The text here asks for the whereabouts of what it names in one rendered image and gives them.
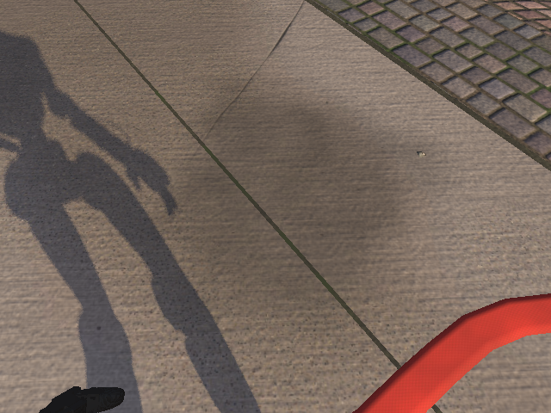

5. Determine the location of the robot left hand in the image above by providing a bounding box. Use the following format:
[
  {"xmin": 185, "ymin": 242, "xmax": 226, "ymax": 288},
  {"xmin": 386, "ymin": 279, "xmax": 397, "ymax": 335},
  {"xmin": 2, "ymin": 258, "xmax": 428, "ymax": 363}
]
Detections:
[{"xmin": 39, "ymin": 386, "xmax": 125, "ymax": 413}]

